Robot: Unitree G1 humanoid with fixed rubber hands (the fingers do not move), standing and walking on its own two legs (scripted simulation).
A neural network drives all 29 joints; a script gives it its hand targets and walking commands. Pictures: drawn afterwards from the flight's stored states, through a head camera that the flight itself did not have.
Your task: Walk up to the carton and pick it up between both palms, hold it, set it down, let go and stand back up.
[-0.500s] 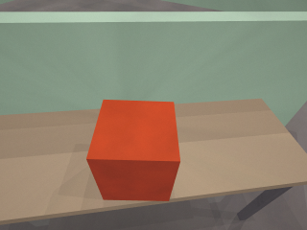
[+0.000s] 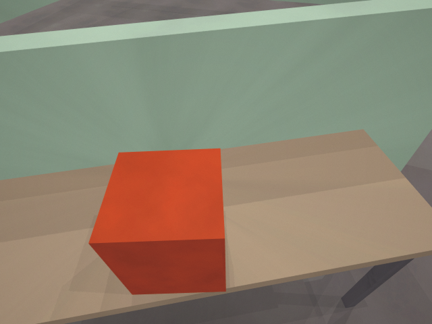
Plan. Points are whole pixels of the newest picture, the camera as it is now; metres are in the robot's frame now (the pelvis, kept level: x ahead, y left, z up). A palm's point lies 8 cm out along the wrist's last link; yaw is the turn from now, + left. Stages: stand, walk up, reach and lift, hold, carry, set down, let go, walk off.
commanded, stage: walk up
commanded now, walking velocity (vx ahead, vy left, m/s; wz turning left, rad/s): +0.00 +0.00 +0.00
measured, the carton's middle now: (174, 224) +0.33 +0.12 -0.02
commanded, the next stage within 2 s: none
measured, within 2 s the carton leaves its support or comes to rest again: neither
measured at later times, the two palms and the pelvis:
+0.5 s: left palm out of the picture -0.08 +0.18 -0.15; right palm out of the picture -0.03 -0.21 -0.15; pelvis +0.01 -0.02 +0.00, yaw +0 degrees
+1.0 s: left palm out of the picture -0.04 +0.21 -0.15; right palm out of the picture -0.04 -0.18 -0.15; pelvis +0.01 +0.01 +0.00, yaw -1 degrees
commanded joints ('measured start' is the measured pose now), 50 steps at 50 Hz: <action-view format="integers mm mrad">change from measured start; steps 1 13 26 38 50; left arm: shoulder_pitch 154 162 175 173 171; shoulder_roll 88 101 111 104 115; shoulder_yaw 11 8 14 9 8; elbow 5 22 35 34 29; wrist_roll -5 -8 -18 -12 -13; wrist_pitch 0 11 5 11 -11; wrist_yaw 6 9 6 2 1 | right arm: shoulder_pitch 72 84 124 126 173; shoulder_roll -88 -44 -81 -71 -28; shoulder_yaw -20 -8 -16 0 4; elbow -14 -10 -33 -34 -15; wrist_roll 5 11 13 -3 5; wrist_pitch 1 10 6 2 -21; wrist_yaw -5 -8 -15 -14 -8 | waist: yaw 19 13 18 39 13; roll -12 21 -92 -32 -15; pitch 103 147 70 152 56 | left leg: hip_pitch -120 -155 -163 -145 -81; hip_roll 40 50 43 60 68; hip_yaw -46 -32 -10 -18 -45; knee -27 -3 41 -20 -27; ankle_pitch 134 86 62 125 219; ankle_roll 40 22 23 29 55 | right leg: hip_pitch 6 -38 75 -37 32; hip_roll -277 -282 -284 -264 -268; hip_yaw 227 233 229 213 213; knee -56 -96 -73 -64 -14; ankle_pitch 605 542 758 584 749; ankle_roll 140 160 204 157 114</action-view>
